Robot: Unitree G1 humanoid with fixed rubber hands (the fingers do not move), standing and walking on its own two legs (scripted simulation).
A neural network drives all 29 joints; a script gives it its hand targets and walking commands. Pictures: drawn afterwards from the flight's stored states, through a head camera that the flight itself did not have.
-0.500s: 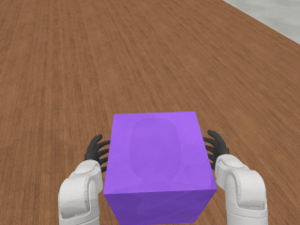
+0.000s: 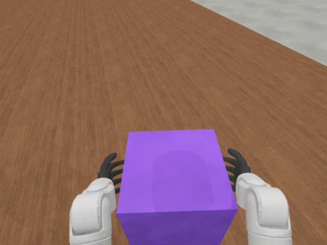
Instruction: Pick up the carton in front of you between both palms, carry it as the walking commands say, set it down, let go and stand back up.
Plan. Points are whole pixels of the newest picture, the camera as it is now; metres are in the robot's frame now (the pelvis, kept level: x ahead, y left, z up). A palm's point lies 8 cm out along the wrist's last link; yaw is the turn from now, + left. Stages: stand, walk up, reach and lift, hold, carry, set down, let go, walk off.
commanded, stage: carry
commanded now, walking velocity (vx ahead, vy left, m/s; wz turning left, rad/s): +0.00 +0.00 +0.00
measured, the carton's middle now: (173, 193) +0.28 +0.00 +0.01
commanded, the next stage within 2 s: hold in 1.58 s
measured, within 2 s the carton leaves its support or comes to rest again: neither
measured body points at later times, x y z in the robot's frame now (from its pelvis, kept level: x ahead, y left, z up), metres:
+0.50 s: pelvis -0.01 +0.00 +0.00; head -0.04 +0.00 +0.45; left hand +0.26 +0.15 +0.08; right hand +0.26 -0.15 +0.08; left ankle -0.05 +0.10 -0.74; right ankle -0.04 -0.11 -0.74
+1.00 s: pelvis -0.05 +0.01 +0.00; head -0.08 +0.01 +0.45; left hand +0.23 +0.16 +0.04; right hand +0.23 -0.14 +0.04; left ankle -0.05 +0.10 -0.74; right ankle -0.04 -0.11 -0.74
